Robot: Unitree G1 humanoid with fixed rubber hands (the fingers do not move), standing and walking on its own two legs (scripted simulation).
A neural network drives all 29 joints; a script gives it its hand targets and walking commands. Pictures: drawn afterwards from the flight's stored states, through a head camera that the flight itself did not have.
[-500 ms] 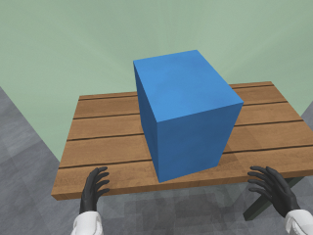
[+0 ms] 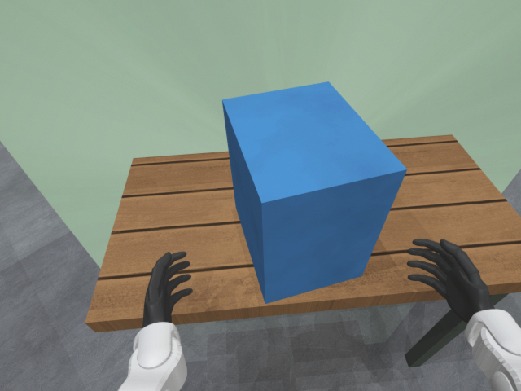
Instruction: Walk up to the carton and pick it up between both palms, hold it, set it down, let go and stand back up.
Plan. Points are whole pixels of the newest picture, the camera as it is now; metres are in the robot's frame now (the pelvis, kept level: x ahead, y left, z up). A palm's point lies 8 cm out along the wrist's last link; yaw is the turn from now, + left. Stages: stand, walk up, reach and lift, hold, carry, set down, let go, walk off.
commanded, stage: reach and lift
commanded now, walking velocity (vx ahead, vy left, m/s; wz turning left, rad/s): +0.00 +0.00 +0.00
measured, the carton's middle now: (296, 193) +0.42 -0.03 +0.06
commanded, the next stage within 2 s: none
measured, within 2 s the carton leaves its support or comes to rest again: neither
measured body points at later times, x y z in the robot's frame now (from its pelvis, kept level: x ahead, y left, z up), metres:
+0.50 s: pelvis +0.00 +0.00 +0.00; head +0.00 +0.00 +0.45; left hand +0.28 +0.18 +0.12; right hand +0.33 -0.23 +0.12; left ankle +0.01 +0.14 -0.74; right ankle +0.02 -0.12 -0.74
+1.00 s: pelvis +0.00 +0.00 +0.00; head +0.00 +0.00 +0.45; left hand +0.32 +0.20 +0.16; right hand +0.41 -0.21 +0.16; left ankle +0.01 +0.14 -0.74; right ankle +0.02 -0.12 -0.74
